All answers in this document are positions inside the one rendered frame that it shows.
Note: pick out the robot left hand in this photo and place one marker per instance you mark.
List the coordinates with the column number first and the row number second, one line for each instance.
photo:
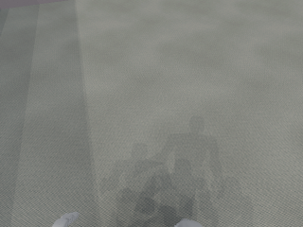
column 66, row 219

